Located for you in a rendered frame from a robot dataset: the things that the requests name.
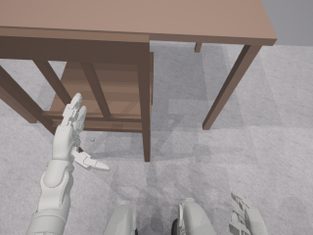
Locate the robot right thigh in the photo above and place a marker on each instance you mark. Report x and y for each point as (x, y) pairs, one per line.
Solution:
(193, 218)

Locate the table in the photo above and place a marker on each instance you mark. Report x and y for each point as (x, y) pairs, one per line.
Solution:
(239, 22)

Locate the robot left hand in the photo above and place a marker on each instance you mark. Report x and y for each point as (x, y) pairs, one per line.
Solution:
(67, 134)

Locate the right robot shin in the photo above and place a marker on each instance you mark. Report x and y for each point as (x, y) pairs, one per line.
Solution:
(179, 230)

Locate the robot right hand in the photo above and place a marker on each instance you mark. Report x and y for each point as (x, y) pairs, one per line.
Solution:
(248, 223)

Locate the robot left forearm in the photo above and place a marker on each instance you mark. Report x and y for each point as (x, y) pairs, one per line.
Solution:
(51, 212)

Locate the chair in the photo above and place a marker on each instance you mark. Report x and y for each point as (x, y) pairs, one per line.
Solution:
(113, 72)

